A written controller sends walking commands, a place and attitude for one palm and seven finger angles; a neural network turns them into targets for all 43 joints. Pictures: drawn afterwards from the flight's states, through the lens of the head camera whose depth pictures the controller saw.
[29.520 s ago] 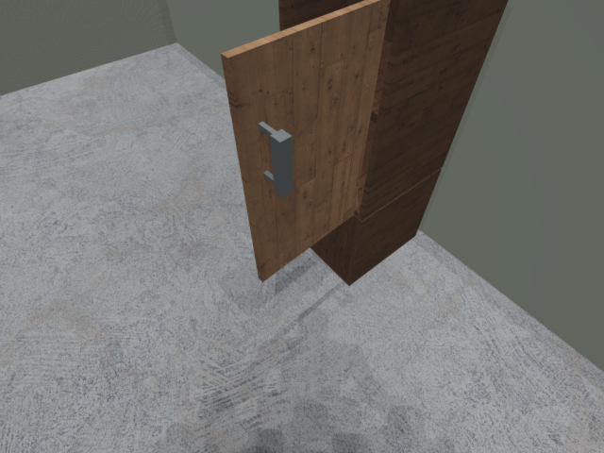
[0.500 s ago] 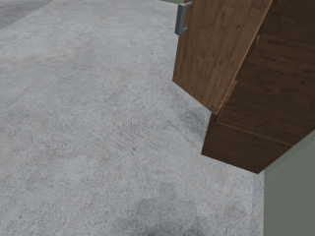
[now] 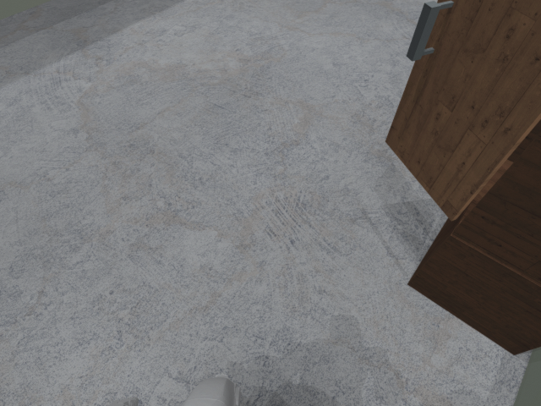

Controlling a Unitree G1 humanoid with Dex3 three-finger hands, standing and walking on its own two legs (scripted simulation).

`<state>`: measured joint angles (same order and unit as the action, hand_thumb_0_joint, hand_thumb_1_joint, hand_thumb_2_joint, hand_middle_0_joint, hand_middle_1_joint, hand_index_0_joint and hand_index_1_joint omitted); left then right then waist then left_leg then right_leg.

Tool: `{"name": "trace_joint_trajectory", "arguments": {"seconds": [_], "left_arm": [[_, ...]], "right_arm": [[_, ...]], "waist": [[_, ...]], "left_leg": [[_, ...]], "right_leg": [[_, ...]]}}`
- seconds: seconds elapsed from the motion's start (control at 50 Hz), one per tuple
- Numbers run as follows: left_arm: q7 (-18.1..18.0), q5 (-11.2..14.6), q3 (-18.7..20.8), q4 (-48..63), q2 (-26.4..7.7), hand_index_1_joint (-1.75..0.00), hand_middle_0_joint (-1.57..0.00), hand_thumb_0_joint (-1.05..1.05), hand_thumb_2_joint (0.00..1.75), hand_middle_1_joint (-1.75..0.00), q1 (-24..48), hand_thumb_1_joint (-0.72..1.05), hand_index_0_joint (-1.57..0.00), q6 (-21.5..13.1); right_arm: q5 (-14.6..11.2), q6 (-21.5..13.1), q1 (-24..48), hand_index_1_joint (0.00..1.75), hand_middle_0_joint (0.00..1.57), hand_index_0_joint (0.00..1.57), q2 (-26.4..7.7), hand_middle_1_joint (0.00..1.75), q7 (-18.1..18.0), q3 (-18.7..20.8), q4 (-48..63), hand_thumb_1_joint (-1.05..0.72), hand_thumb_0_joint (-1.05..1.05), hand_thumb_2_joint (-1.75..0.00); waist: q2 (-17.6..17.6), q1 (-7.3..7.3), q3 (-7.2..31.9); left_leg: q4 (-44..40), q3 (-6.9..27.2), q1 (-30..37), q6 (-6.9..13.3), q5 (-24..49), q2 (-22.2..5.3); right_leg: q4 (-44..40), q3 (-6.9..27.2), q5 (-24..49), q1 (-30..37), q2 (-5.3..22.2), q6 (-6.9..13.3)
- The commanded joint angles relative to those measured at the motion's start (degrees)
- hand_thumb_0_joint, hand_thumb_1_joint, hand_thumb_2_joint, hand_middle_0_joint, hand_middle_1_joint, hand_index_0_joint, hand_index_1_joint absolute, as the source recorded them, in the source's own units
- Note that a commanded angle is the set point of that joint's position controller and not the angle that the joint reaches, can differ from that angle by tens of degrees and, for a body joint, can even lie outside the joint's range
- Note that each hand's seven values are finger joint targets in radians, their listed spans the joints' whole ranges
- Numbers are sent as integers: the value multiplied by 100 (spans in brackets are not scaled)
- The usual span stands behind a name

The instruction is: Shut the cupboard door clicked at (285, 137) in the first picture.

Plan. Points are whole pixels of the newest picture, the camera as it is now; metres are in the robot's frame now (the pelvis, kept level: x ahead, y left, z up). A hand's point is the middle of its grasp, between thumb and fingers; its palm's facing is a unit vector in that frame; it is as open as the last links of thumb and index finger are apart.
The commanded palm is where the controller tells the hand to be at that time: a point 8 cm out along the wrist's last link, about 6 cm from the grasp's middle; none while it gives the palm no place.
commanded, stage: walk to a spot facing it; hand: left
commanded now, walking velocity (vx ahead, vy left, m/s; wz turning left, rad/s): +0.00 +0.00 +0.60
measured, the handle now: (430, 30) +0.89 -0.36 +0.06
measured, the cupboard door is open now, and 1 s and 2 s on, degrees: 61 61 61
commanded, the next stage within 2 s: turn to face it in 1.36 s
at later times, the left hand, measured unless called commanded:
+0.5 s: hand out of the picture +0.06 +0.22 -0.16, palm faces +0.36 -0.89 -0.28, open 7.4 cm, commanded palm none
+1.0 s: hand (81, 398) +0.15 +0.33 -0.17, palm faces +0.58 -0.79 -0.21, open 7.4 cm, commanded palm none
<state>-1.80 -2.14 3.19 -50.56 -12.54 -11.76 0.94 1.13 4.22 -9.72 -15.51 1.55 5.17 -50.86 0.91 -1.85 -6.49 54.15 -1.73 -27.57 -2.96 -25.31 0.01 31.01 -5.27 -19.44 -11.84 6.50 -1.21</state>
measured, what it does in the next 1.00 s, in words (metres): walks ahead, turning left: left foot, then right foot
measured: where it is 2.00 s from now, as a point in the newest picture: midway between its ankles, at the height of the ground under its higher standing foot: (189, 306)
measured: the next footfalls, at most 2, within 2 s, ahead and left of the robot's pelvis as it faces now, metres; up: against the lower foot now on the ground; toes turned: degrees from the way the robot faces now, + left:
left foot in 0.12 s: +0.04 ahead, +0.15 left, +0.00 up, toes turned +8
right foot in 0.40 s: +0.15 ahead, -0.11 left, +0.00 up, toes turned +11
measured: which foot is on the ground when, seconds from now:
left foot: up 0.00-0.10, down 0.12-0.38, up 0.40-0.76, down 0.78-1.00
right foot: down 0.00-0.12, up 0.14-0.38, down 0.40-0.78, up 0.80-1.00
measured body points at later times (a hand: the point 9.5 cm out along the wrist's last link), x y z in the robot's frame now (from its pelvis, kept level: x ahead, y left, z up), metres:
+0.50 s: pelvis +0.07 +0.00 -0.01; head +0.10 +0.00 +0.44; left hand +0.04 +0.26 -0.13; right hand +0.21 -0.23 -0.16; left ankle +0.00 +0.12 -0.65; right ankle +0.11 -0.12 -0.74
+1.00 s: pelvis +0.21 +0.13 +0.00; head +0.24 +0.16 +0.45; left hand +0.11 +0.37 -0.15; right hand +0.40 -0.03 -0.14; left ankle +0.15 +0.19 -0.74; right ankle +0.33 +0.01 -0.67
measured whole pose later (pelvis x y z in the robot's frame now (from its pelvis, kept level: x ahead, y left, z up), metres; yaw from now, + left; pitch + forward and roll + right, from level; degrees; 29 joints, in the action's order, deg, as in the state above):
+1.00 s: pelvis +0.21 +0.13 +0.00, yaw +34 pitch +1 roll +0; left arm 1.2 -2.1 5.0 -53.7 -12.9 -12.6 -0.2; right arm 1.8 -2.8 -12.7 -10.0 -0.4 1.5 -53.4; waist 1.9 0.5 -4.8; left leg 26.7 -4.4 -12.5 3.3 -15.2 1.0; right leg 57.4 -2.8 -16.5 -31.4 8.3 -2.7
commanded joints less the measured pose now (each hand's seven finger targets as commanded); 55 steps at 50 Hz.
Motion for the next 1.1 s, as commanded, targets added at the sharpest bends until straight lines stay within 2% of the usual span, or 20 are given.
{"name": "trace_joint_trajectory", "arguments": {"seconds": [0.0,0.06,0.08,0.1,0.12,0.16,0.32,0.34,0.36,0.38,0.4,0.46,0.5,0.66,0.72,0.74,0.76,0.78,0.88,1.08], "left_arm": [[-34,10,355,276,-1370,-30,-20,0,90,-30,-576,90,-20,-106],[0,89,348,338,-1284,-30,-20,0,90,-30,-453,90,-20,-87],[47,138,301,504,-945,-30,-20,0,90,-30,-598,90,-20,-58],[72,89,155,807,-667,-30,-20,0,90,-30,-147,90,-20,-65],[54,46,184,904,-773,-30,-20,0,90,-30,329,90,-20,-14],[144,74,211,866,-779,-30,-20,0,90,-30,633,90,-20,-48],[342,39,265,345,-688,-30,-20,0,90,-30,-773,90,-20,-138],[303,-3,350,229,-890,-30,-20,0,90,-30,-1354,90,-20,-197],[201,-88,454,211,-1469,-30,-20,0,90,-30,-1781,90,-20,-278],[153,9,402,270,-1550,-30,-20,0,90,-30,-1574,90,-20,-224],[117,29,415,402,-1487,-30,-20,0,90,-30,-1110,90,-20,-285],[96,10,267,430,-842,-30,-20,0,90,-30,-180,90,-20,-424],[94,15,256,290,-754,-30,-20,0,90,-30,-418,90,-20,-499],[114,0,332,-246,-934,-30,-20,0,90,-30,-1311,90,-20,-511],[146,89,335,-202,-1074,-30,-20,0,90,-30,-1014,90,-20,-477],[218,107,306,-38,-789,-30,-20,0,90,-30,-1047,90,-20,-455],[287,107,174,356,-510,-30,-20,0,90,-30,-543,90,-20,-448],[236,90,188,579,-610,-30,-20,0,90,-30,19,90,-20,-444],[322,13,209,22,-312,-30,-20,0,90,-30,-397,90,-20,-271],[393,48,147,233,-310,-30,-20,0,90,-30,373,90,-20,-262]], "right_arm": [[-54,-167,440,30,20,20,-139,30,41,-91,612,-90,0,-90],[-14,-249,-291,30,20,20,-524,30,29,-18,430,-90,0,-90],[66,-298,-605,30,20,20,-1177,30,-12,133,396,-90,0,-90],[70,-285,-1133,30,20,20,-1554,30,-67,217,266,-90,0,-90],[83,-291,-1318,30,20,20,-1471,30,-124,188,164,-90,0,-90],[97,-346,-793,30,20,20,-1192,30,-194,105,323,-90,0,-90],[79,-330,212,30,20,20,-997,30,-155,76,506,-90,0,-90],[43,-345,355,30,20,20,-760,30,-146,46,586,-90,0,-90],[-44,-377,332,30,20,20,-258,30,-107,-67,717,-90,0,-90],[44,-392,494,30,20,20,-265,30,-80,-45,789,-90,0,-90],[83,-375,357,30,20,20,-324,30,-31,4,786,-90,0,-90],[90,-304,55,30,20,20,-184,30,113,20,448,-90,0,-90],[59,-303,93,30,20,20,-43,30,159,-33,393,-90,0,-90],[26,-499,840,30,20,20,185,30,235,-186,637,-90,0,-90],[83,-582,-523,30,20,20,-219,30,130,-89,265,-90,0,-90],[124,-597,-1322,30,20,20,-870,30,41,86,93,-90,0,-90],[122,-597,-2048,30,20,20,-1500,30,-45,230,-47,-90,0,-90],[69,-581,-2106,30,20,20,-1580,30,-115,219,-174,-90,0,-90],[58,-764,-696,30,20,20,-470,30,-262,-130,48,-90,0,-90],[55,-788,-917,30,20,20,-372,30,-222,-94,-458,-90,0,-90]], "waist": [[1218,392,698],[579,-37,1176],[-1151,-186,1549],[-1880,-488,1541],[-1294,-610,1360],[-1386,-398,781],[-798,474,570],[-88,787,638],[1687,1029,816],[1601,881,473],[1153,532,363],[893,-4,134],[744,80,295],[872,526,458],[512,-231,1106],[-687,-626,1703],[-1727,-904,1858],[-924,-925,1660],[-917,-3,689],[-608,140,52]], "left_leg": [[-1220,-425,262,38,94,98],[-2886,-161,2003,224,1685,-44],[-2992,1596,3139,848,3049,-1421],[-3252,2833,3351,1657,3846,-2410],[-3374,2776,3020,1714,2367,-2248],[-3609,2610,2206,1497,607,-1780],[-3246,1823,-76,977,-1333,-700],[-2262,1458,-931,786,-1445,-220],[-239,509,-2063,396,-1322,532],[1216,582,-2022,356,-1041,346],[1878,786,-1842,350,-461,0],[1936,544,-1271,212,796,-455],[1241,220,-1085,144,961,-452],[-1553,-509,-456,392,588,-271],[-2541,-885,2110,621,1143,211],[-2693,648,3780,1074,935,-822],[-3289,2968,4602,1750,1633,-2302],[-3544,3179,4146,1930,1515,-2600],[-3992,1419,1987,1376,1313,-1525],[-4194,839,1572,1388,1261,-1262]], "right_leg": [[-214,412,4366,959,1211,677],[1028,-98,3367,212,1008,174],[2219,-457,792,-1279,339,-227],[3155,-153,-2073,-2296,-108,-272],[3365,334,-1860,-2535,-20,-192],[3346,531,-1193,-2608,47,-184],[425,-170,52,397,-708,-210],[-392,342,-533,1382,-367,-137],[-1765,2644,-2420,2039,1329,383],[-2453,3709,-2990,1194,2126,761],[-2570,3899,-3419,438,2218,947],[-2282,1596,-1557,-297,1508,618],[-2112,619,-145,183,1279,585],[-1225,-367,2597,1605,1539,564],[635,-1070,3322,592,1176,238],[2227,-1142,1691,-942,760,-36],[3885,-716,-1423,-2774,-8,-235],[4342,91,-1406,-3138,68,-83],[3345,404,62,-2364,296,-102],[697,120,1161,-1163,-109,-65]]}}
